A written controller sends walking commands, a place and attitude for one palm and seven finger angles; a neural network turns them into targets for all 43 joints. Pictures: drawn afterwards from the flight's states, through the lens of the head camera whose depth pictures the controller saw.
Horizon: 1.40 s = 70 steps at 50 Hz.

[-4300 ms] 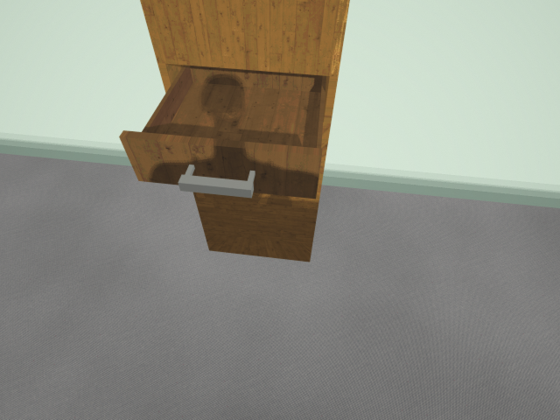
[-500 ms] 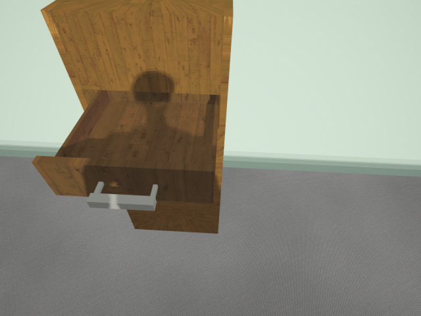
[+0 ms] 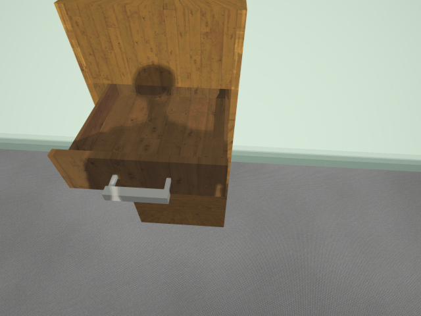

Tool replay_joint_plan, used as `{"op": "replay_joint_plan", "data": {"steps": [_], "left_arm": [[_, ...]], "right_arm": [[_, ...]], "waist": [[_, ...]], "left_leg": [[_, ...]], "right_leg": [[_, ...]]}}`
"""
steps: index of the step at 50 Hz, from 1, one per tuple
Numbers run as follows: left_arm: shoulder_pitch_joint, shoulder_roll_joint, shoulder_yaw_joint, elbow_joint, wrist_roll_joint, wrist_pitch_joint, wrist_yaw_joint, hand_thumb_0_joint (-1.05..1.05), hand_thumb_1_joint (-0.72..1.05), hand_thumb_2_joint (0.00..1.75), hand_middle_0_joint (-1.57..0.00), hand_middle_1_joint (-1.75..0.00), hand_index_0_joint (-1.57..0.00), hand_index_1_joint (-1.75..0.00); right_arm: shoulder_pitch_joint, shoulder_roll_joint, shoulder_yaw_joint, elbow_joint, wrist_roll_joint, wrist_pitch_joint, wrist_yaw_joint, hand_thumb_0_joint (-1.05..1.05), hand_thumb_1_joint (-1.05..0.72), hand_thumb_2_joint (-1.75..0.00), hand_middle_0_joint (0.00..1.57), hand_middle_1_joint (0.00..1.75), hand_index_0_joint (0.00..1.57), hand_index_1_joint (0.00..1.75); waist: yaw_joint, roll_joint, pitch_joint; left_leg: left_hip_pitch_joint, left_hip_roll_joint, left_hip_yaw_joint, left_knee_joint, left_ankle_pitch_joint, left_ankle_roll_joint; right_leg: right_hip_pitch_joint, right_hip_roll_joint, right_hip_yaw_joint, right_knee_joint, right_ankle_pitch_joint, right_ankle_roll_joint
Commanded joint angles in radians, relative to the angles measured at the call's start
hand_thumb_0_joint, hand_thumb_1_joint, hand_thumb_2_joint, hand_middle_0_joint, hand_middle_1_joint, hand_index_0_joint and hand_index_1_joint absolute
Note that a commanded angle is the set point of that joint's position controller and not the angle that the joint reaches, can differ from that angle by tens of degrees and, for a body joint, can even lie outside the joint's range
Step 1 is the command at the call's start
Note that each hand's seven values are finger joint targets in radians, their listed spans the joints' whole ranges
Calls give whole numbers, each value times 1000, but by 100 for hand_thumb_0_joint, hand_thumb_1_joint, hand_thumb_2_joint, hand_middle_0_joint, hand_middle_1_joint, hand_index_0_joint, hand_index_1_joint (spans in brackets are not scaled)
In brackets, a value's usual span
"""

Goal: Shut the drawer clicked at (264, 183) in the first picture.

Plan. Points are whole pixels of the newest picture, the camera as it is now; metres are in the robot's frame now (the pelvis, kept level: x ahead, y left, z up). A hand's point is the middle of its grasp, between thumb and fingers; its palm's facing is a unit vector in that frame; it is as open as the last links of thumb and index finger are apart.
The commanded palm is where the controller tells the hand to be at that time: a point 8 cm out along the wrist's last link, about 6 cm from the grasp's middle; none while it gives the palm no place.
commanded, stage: shuffle to correct the standing spot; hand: left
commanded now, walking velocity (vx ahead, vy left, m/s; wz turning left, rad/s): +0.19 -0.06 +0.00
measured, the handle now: (139, 187) +0.37 +0.19 +0.01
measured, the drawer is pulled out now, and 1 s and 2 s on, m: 0.28 0.28 0.28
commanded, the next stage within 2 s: come to a stop and stand still in 0.12 s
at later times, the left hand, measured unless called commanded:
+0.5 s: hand out of the picture +0.04 +0.14 -0.17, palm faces +0.04 -0.98 -0.21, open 7.3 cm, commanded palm none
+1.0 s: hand out of the picture +0.05 +0.19 -0.16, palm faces -0.02 -0.96 -0.28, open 7.4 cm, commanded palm none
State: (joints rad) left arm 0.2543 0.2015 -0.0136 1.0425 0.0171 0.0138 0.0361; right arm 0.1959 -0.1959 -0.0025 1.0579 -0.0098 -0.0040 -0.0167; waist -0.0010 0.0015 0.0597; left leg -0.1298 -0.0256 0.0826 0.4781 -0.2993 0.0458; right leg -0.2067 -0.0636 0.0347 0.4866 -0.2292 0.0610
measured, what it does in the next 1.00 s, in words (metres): stands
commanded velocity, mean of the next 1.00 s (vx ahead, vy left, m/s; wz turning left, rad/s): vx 0.00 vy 0.01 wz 0.00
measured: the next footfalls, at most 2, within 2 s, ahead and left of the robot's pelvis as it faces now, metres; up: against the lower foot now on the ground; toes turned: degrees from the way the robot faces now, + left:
none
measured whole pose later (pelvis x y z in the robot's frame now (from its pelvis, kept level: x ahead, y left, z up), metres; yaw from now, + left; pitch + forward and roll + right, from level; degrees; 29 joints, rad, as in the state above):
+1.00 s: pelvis -0.01 -0.01 +0.00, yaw -1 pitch -3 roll +1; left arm 0.24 0.19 -0.01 0.98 0.02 0.03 0.02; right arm 0.25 -0.21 0.00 0.95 -0.02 0.01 -0.01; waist -0.01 0.05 0.03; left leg -0.15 -0.01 0.13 0.51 -0.31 0.04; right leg -0.28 -0.05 0.01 0.57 -0.25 0.01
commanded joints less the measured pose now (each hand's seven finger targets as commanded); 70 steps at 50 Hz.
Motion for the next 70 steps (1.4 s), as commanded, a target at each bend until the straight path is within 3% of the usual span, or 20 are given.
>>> {"op": "replay_joint_plan", "data": {"steps": [1,6,12,15,17,20,23,29,32,33,34,35,37,38,42,44,48,52,57,70], "left_arm": [[34,93,22,-33,7,-14,-2,0,90,90,-20,-30,-20,-30],[98,60,26,-18,13,-18,-16,0,90,90,-20,-30,-20,-30],[162,92,45,10,1,-39,-12,0,90,90,-20,-30,-20,-30],[185,101,49,29,-5,-43,2,0,90,90,-20,-30,-20,-30],[159,74,41,28,-8,-49,9,0,90,90,-20,-30,-20,-30],[154,80,47,18,-13,-47,26,0,90,90,-20,-30,-20,-30],[163,89,59,10,-11,-37,34,0,90,90,-20,-30,-20,-30],[87,88,67,-34,0,-16,27,0,90,90,-20,-30,-20,-30],[45,72,60,-66,2,-11,24,0,90,90,-20,-30,-20,-30],[101,106,57,-28,5,-36,52,0,90,90,-20,-30,-20,-30],[97,132,73,-84,6,-48,51,0,90,90,-20,-30,-20,-30],[63,135,68,-101,-3,-46,42,0,90,90,-20,-30,-20,-30],[-14,86,45,-119,-6,-21,29,0,90,90,-20,-30,-20,-30],[-18,72,41,-120,-5,-12,25,0,90,90,-20,-30,-20,-30],[11,91,31,-102,-4,-11,5,0,90,90,-20,-30,-20,-30],[-10,119,24,-105,-4,-12,-3,0,90,90,-20,-30,-20,-30],[-24,122,30,-122,-1,-7,-8,0,90,90,-20,-30,-20,-30],[18,115,32,-113,-1,-11,-9,0,90,90,-20,-30,-20,-30],[37,108,26,-84,-6,-25,-10,0,90,90,-20,-30,-20,-30],[74,64,13,23,-12,-42,-4,0,90,90,-20,-30,-20,-30]], "right_arm": [[53,-144,-34,-18,-7,0,0,0,-90,-90,20,30,20,30],[68,-156,-42,-17,-10,7,0,0,-90,-90,20,30,20,30],[124,-73,-25,-3,-4,-14,-5,0,-90,-90,20,30,20,30],[151,-36,-12,13,3,-14,-14,0,-90,-90,20,30,20,30],[179,-42,-10,42,5,-19,-20,0,-90,-90,20,30,20,30],[198,-69,-25,48,10,-17,-35,0,-90,-90,20,30,20,30],[169,-69,-43,19,9,1,-39,0,-90,-90,20,30,20,30],[125,-39,-60,-22,4,22,-24,0,-90,-90,20,30,20,30],[125,-54,-57,-34,-2,15,-17,0,-90,-90,20,30,20,30],[52,-120,-60,-104,14,-7,-13,0,-90,-90,20,30,20,30],[143,-101,-64,-128,-2,-19,-6,0,-90,-90,20,30,20,30],[116,-114,-64,-129,-6,-22,-6,0,-90,-90,20,30,20,30],[89,-124,-52,-146,-11,-18,-8,0,-90,-90,20,30,20,30],[74,-117,-47,-154,-13,-13,-11,0,-90,-90,20,30,20,30],[21,-104,-28,-175,-8,-2,-9,0,-90,-90,20,30,20,30],[49,-97,-23,-175,-7,0,0,0,-90,-90,20,30,20,30],[99,-119,-25,-145,-14,1,8,0,-90,-90,20,30,20,30],[103,-120,-17,-127,-14,-5,9,0,-90,-90,20,30,20,30],[145,-97,-8,-83,-9,-15,6,0,-90,-90,20,30,20,30],[200,-48,8,30,0,-28,-10,0,-90,-90,20,30,20,30]], "waist": [[-12,50,37],[4,77,123],[4,-85,67],[-6,-147,19],[-17,-47,-27],[-11,28,-76],[1,-10,-89],[-8,-63,-35],[-12,-9,-41],[10,-98,-114],[-12,-27,-274],[-4,114,-274],[-10,224,-153],[-3,206,-82],[23,86,53],[1,16,93],[-9,-86,112],[3,-11,51],[-4,-39,-14],[-4,-20,-6]], "left_leg": [[-76,158,-177,-234,-218,3],[-145,195,-213,-269,-353,34],[-136,80,-52,-16,-98,-3],[-117,60,-14,46,29,-32],[-21,99,-50,-11,309,-36],[37,123,-46,36,705,-42],[9,116,-30,75,609,-48],[-12,102,-30,53,314,-50],[4,147,-75,-38,362,-30],[-34,174,-40,149,625,-52],[-48,131,-66,104,620,-42],[19,140,-47,64,666,-33],[66,229,-131,-6,805,20],[36,248,-135,-28,784,40],[-141,163,-113,-75,255,12],[-171,120,-117,-133,-70,-4],[-175,116,-126,-180,-190,2],[-179,121,-129,-207,-208,5],[-111,106,-101,-161,-97,-1],[-57,128,-77,-150,95,-20]], "right_leg": [[-49,9,-30,-24,-119,-60],[-76,33,-72,26,-142,-70],[-13,-63,95,-65,-55,-130],[44,-121,135,-66,288,-157],[52,-79,47,31,589,-126],[91,-64,4,89,746,-93],[93,-95,27,107,823,-108],[-13,-120,59,25,573,-136],[-36,-60,20,38,338,-94],[24,-81,16,51,676,-65],[190,-86,13,195,757,-103],[135,-84,-8,246,666,-105],[-72,12,-64,207,-58,-83],[-100,27,-67,197,-180,-83],[-50,-2,4,33,19,-103],[-97,-32,69,-51,-99,-120],[-146,-12,65,-81,-239,-105],[-94,-5,58,-69,-199,-101],[-81,-31,90,-108,-171,-107],[-18,-37,60,-95,104,-110]]}}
